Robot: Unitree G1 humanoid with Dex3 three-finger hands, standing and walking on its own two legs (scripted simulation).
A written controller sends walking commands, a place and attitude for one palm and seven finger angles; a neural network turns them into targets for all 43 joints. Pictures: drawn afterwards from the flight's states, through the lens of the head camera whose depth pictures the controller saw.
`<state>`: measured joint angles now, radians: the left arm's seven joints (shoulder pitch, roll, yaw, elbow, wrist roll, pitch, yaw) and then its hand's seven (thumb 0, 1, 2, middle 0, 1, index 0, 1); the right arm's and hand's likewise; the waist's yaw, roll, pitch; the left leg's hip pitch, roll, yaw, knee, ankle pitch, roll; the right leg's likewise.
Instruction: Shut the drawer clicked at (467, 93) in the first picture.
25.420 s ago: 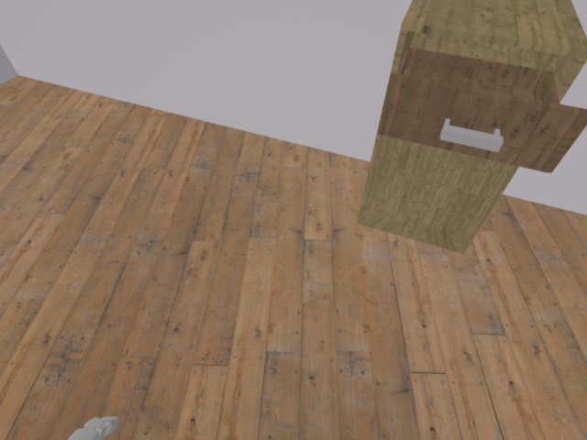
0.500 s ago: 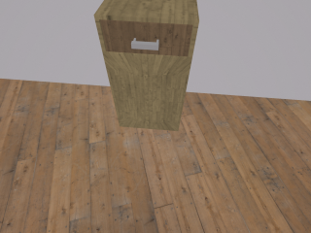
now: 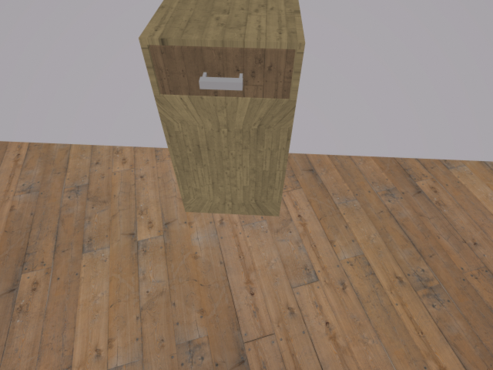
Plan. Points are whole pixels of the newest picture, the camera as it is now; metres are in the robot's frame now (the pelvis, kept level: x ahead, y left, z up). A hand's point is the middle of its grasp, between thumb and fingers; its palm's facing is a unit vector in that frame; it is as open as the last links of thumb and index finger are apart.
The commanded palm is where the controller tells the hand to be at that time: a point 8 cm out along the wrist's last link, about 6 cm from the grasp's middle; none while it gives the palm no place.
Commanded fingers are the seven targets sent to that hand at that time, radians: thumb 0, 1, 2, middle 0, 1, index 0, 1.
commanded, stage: look to check the result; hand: left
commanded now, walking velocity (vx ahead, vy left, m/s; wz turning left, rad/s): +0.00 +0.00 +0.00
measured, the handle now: (222, 79) +0.89 +0.12 -0.01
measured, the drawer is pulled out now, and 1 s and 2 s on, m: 0.00 0.00 0.00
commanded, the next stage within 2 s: stand and wait in 0.50 s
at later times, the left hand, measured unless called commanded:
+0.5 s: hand out of the picture +0.01 +0.15 -0.17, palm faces +0.02 -0.98 -0.18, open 7.3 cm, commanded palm none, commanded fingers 0.00 0.90 0.90 -0.20 -0.30 -0.20 -0.30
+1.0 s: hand out of the picture +0.03 +0.16 -0.17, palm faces +0.02 -0.98 -0.21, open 7.3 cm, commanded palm none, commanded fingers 0.00 0.90 0.90 -0.20 -0.30 -0.20 -0.30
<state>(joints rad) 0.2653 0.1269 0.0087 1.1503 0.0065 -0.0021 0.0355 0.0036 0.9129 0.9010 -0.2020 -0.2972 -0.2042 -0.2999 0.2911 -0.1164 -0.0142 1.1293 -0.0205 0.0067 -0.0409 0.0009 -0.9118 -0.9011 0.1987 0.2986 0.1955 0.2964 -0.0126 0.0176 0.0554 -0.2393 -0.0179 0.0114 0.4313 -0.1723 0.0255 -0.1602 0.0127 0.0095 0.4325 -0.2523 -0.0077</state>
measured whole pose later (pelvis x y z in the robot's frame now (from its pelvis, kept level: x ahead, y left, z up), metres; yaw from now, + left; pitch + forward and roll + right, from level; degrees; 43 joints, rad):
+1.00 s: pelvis +0.02 -0.01 +0.00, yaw +0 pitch -2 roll +0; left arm 0.24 0.16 0.01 1.16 0.00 -0.01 0.03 0.00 0.91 0.90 -0.20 -0.30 -0.20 -0.30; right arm 0.25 -0.16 -0.01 1.14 -0.02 0.00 -0.04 0.00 -0.91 -0.90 0.20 0.30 0.20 0.30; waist -0.01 0.02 0.06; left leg -0.19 0.00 0.01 0.40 -0.18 0.00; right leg -0.11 0.03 0.01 0.39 -0.25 -0.03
